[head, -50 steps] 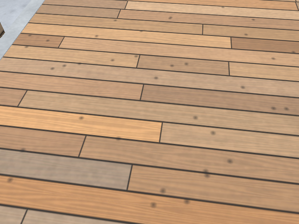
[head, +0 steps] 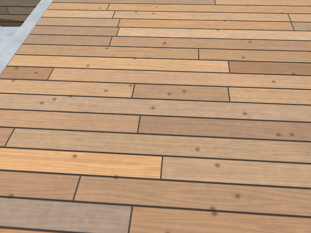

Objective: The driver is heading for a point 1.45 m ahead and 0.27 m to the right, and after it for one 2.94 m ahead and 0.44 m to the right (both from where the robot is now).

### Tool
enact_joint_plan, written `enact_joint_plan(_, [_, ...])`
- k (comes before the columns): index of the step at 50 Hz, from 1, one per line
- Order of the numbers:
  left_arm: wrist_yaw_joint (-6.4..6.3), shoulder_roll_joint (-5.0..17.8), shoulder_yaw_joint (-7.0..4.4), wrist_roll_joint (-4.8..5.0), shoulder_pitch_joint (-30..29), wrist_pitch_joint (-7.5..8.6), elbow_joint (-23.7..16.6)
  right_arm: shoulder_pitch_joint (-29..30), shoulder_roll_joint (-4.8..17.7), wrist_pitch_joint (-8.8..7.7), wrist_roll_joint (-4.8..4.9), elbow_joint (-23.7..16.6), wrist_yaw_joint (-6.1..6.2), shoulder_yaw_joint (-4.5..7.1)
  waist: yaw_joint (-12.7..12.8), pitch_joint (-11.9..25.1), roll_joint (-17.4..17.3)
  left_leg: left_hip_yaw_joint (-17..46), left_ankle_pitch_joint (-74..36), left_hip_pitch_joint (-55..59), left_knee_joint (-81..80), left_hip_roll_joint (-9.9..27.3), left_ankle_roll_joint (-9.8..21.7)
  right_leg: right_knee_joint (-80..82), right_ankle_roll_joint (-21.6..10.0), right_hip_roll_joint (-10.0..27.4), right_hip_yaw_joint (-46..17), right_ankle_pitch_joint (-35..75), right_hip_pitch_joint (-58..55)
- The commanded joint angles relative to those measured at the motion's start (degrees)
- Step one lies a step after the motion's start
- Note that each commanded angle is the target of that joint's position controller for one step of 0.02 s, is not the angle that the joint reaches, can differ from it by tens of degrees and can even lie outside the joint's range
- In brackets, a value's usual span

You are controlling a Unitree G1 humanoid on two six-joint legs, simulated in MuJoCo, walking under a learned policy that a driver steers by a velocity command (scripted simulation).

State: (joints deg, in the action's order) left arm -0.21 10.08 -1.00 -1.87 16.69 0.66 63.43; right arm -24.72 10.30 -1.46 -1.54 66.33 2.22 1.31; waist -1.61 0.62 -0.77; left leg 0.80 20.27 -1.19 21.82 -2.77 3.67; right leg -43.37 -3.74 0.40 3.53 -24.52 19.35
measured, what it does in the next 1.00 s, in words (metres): walks ahead: right foot, then left foot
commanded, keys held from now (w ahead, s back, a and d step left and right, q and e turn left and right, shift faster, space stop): w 1.00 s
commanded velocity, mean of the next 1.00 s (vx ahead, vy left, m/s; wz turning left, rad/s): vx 0.45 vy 0.00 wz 0.00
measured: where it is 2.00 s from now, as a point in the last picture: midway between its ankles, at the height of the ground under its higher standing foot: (173, 138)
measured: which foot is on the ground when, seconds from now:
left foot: down 0.00-0.12, up 0.14-0.60, down 0.62-1.00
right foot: up 0.00-0.08, down 0.10-0.62, up 0.64-1.00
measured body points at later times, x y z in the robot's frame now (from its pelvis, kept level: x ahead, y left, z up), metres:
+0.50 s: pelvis +0.22 -0.05 +0.00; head +0.25 -0.06 +0.45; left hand +0.11 +0.16 -0.14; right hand +0.38 -0.27 -0.13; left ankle +0.38 +0.06 -0.70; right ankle +0.08 -0.12 -0.74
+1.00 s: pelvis +0.50 -0.03 +0.01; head +0.53 -0.03 +0.46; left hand +0.65 +0.19 -0.13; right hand +0.42 -0.25 -0.14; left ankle +0.42 +0.03 -0.74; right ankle +0.67 -0.18 -0.68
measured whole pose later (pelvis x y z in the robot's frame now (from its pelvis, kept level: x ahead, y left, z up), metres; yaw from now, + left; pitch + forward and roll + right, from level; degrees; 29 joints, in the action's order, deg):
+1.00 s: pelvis +0.50 -0.03 +0.01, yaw +0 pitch +0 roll +1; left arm 1.6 10.8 -2.3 -1.5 4.5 1.9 52.9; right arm -26.5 9.0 -5.8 -0.8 62.2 0.2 1.8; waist -2.9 -2.6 1.9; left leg -5.3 13.1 1.7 10.8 -5.7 5.7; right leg -42.5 -1.8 6.3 1.9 -1.8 36.5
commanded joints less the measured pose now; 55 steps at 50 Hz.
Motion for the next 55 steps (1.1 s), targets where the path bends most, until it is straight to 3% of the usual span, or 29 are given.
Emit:
enact_joint_plan(1, [0.96,4.39,-1.29,0.66,-8.58,2.75,-7.0,-3.26,7.68,-1.6,-0.15,-0.94,-0.11,1.75,-0.57,-12.19,-4.65,17.96,2.94,-0.71,-12.6,18.04,10.67,1.48,-0.26,2.52,-1.01,0.7,14.68])
enact_joint_plan(3, [1.32,3.59,-1.66,1.19,-4.81,2.96,-6.77,-0.86,8.1,-2.1,0.29,-1.72,-0.29,1.96,2.37,-10.31,-5.19,12.97,-2.95,-6.73,-9.68,15.84,8.71,7.82,-0.46,0.53,1.39,5.72,3.18])
enact_joint_plan(4, [1.3,2.83,-1.89,1.42,0.83,2.97,-5.01,1.22,8.2,-2.23,0.77,-2.32,-0.45,1.98,5.45,-9.02,-4.13,9.66,-5.51,-12.9,-6.03,13.74,7.21,12.64,-0.59,-1.62,3.27,9.68,-7.75])
enact_joint_plan(5, [0.92,4.19,-2.9,1.47,8.23,3.06,-2.27,1.43,7.59,-2.66,0.64,-2.69,-0.74,1.7,8.27,-6.09,-0.91,6.46,-11.93,-18.38,1.76,10.76,5.7,14.91,-0.81,-3.74,3.09,9.74,-19.68])
enact_joint_plan(6, [0.14,8.33,-4.29,0.61,16.75,3.49,-0.43,2.37,5.57,-3.26,0.44,-3.83,-1.26,0.99,11.94,-2.16,8.23,-0.23,-11.85,-24.73,18.62,5.49,3.16,22.02,-2.64,5.62,-9.44,1.07,-28.82])
enact_joint_plan(7, [-0.02,14.21,-5.39,0.53,23.58,3.23,0.84,0.8,1.76,-3.49,0.52,-6.39,-1.76,0.26,11.48,2.35,21.61,-5.17,9.5,-35.79,37.85,-2.01,0.77,34.0,-8.5,20.77,-38.05,-13.14,-33.63])
enact_joint_plan(8, [-0.12,10.59,-4.31,0.76,17.9,2.42,0.22,3.65,5.18,-3.06,-0.93,-7.03,-2.13,1.19,7.79,-3.0,11.68,0.9,8.77,-38.74,46.25,1.82,1.97,35.84,-9.59,21.25,-41.45,-17.94,-26.25])
enact_joint_plan(9, [0.04,8.78,-3.71,0.69,10.54,2.55,-2.46,5.98,4.47,-3.11,-0.79,-7.71,-2.79,1.16,5.14,-7.7,5.1,1.61,2.06,-40.03,48.1,4.84,2.68,35.02,-9.05,20.08,-35.25,-15.14,-20.32])
enact_joint_plan(10, [0.26,7.7,-3.29,0.71,6.52,3.06,-3.85,6.38,3.43,-3.44,-0.35,-7.61,-3.2,0.95,3.45,-8.68,1.96,1.77,-2.96,-38.04,46.32,6.58,2.56,35.63,-8.22,17.59,-28.73,-6.21,-16.4])
enact_joint_plan(12, [0.07,5.24,-2.22,0.89,5.33,4.17,-3.89,4.94,2.93,-2.89,-0.75,-7.15,-3.54,1.15,1.01,-7.25,2.4,0.75,-6.5,-33.9,42.85,7.94,1.4,36.02,-6.5,13.45,-19.55,7.08,-14.11])
enact_joint_plan(15, [-0.35,4.91,-1.62,1.02,10.25,5.17,-1.85,7.34,3.53,-1.53,-0.54,-8.34,-3.79,1.64,0.65,-6.58,3.67,-1.84,-8.76,-36.01,40.2,7.31,0.03,35.42,-6.44,11.68,-12.99,22.44,-16.66])
enact_joint_plan(21, [-0.55,4.21,-0.69,0.98,14.14,5.48,-0.96,23.8,2.04,-1.05,0.13,-14.65,-4.11,0.9,3.16,-9.12,4.72,-6.21,-16.4,-37.54,23.1,5.51,-1.54,35.99,-6.3,9.19,-6.43,36.77,-16.76])
enact_joint_plan(25, [-1.03,5.13,-0.82,0.9,15.84,5.69,-0.09,28.69,2.4,-1.21,0.52,-16.97,-3.93,0.7,3.8,-9.27,5.49,-8.01,-18.31,-32.26,13.45,3.54,0.62,35.13,-6.16,10.56,-5.12,44.34,-20.09])
enact_joint_plan(28, [-1.33,6.68,-1.28,0.55,13.53,5.76,-0.21,22.63,4.52,-1.87,0.46,-15.94,-3.03,1.75,0.09,-5.16,6.0,-8.5,-13.52,-23.57,11.06,0.42,3.98,25.58,-5.27,11.59,-3.41,64.27,-24.76])
enact_joint_plan(29, [-1.38,7.33,-1.52,0.36,12.92,5.52,-0.26,15.84,5.75,-2.28,0.51,-13.82,-2.61,2.5,-2.6,-1.49,6.04,-8.47,-11.84,-17.19,9.86,-1.08,5.14,17.5,-4.8,11.29,-2.9,68.78,-25.59])
enact_joint_plan(30, [-1.29,7.78,-1.66,0.63,11.94,5.2,-0.49,6.73,6.92,-2.78,0.22,-10.81,-2.13,3.35,-6.45,2.89,5.1,-8.01,-13.87,-6.25,5.78,-1.02,6.38,6.32,-4.03,9.88,-1.72,64.93,-22.08])
enact_joint_plan(31, [-0.93,6.13,-1.19,1.11,12.29,5.12,-1.78,-2.2,10.88,-3.12,-1.27,-8.99,-1.57,4.64,-9.09,8.74,1.26,3.44,-5.95,7.46,4.71,9.4,9.0,-9.85,-3.48,7.45,-0.41,46.71,-10.97])
enact_joint_plan(32, [0.02,-0.69,-0.19,3.1,19.71,4.84,-2.62,-4.31,15.4,-2.91,-2.02,-9.07,-1.85,5.75,-4.8,15.69,-11.65,34.94,-0.86,22.11,-1.34,27.25,18.87,-33.8,-1.18,-4.1,0.69,-2.04,10.24])
enact_joint_plan(33, [-0.07,5.61,-1.8,1.73,14.06,4.61,-2.92,0.44,12.91,-2.2,0.25,-9.47,-2.45,5.39,-4.52,12.64,-2.43,39.28,6.71,16.92,-7.43,24.65,17.5,-37.8,-2.44,-2.69,-6.85,-2.06,15.91])
enact_joint_plan(34, [0.08,6.04,-2.13,1.38,7.86,4.82,-5.4,7.38,9.98,-2.36,0.93,-10.62,-2.56,4.44,-2.2,3.27,-1.76,29.14,6.52,7.73,-9.14,23.08,15.15,-35.36,-2.8,0.56,-6.71,3.97,18.3])
enact_joint_plan(35, [0.18,5.45,-2.13,1.14,5.23,5.09,-5.99,10.23,6.65,-2.96,0.73,-10.88,-2.79,3.57,-0.78,-0.66,1.19,23.26,-0.7,0.41,-11.17,20.8,13.41,-31.92,-2.79,2.43,-6.58,7.44,16.14])
enact_joint_plan(37, [0.56,3.17,-2.07,-0.17,6.7,3.79,-5.51,9.57,2.88,-3.92,0.65,-9.16,-2.29,2.27,2.83,-2.79,0.41,13.98,-10.86,-8.02,-12.66,16.37,10.14,-26.49,-1.73,4.49,-6.46,8.76,9.89])
enact_joint_plan(39, [1.06,1.72,-2.0,-0.48,6.83,2.56,-5.71,6.3,3.38,-4.84,0.66,-7.77,-1.97,2.04,3.84,-3.08,-0.31,10.1,-17.24,-9.67,-13.26,14.95,9.74,-23.38,-0.6,4.74,-5.35,8.98,8.86])
enact_joint_plan(41, [1.4,2.21,-2.1,-0.58,2.74,1.72,-7.46,4.12,5.45,-5.22,0.71,-7.15,-1.89,2.26,3.95,-4.51,-1.0,7.34,-18.72,-9.81,-14.69,14.15,9.68,-19.73,0.46,5.62,-4.1,11.74,12.33])
enact_joint_plan(44, [1.73,3.29,-2.11,-0.24,-5.98,1.41,-10.7,0.94,5.75,-5.05,0.8,-6.85,-1.99,1.98,2.19,-6.48,-1.34,4.92,-21.41,-7.54,-16.2,12.86,8.89,-11.57,1.91,6.54,-2.34,18.2,17.78])
enact_joint_plan(47, [1.92,2.65,-1.58,0.43,-12.88,1.66,-13.06,-2.15,5.49,-4.94,0.87,-6.41,-2.0,1.63,0.26,-6.81,-1.97,2.27,-27.46,-4.9,-15.65,11.59,7.42,-1.46,2.45,5.33,-0.27,23.31,17.22])
enact_joint_plan(52, [1.79,3.0,-1.31,0.69,-20.22,2.17,-15.74,-7.14,5.87,-4.7,0.36,-4.75,-1.41,1.53,-2.16,-7.11,-3.01,1.43,-34.93,4.95,-12.73,13.61,7.61,7.44,0.8,3.05,1.52,23.56,17.86])
enact_joint_plan(55, [1.53,4.02,-1.78,0.66,-19.12,2.89,-16.26,-5.87,6.91,-4.52,-0.11,-4.53,-0.88,1.84,-0.19,-6.46,-3.45,0.52,-46.92,8.79,-7.54,15.23,7.09,11.24,-1.72,1.04,2.07,17.77,13.52])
